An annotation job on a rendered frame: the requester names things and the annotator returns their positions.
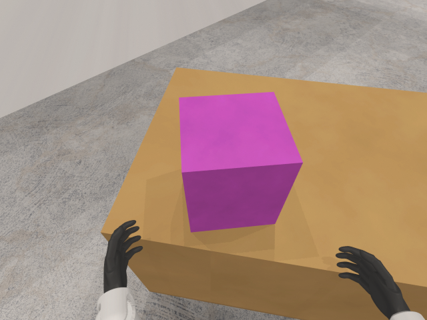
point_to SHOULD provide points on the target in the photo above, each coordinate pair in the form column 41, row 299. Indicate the right robot hand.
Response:
column 374, row 278

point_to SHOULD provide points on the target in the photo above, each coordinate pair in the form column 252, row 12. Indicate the left robot forearm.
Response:
column 117, row 304

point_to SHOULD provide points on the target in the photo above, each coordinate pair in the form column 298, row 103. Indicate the left robot hand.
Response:
column 116, row 259

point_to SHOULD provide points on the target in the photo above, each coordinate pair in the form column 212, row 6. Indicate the pedestal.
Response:
column 362, row 183

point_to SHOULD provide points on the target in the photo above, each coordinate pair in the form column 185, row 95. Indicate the carton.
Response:
column 238, row 160

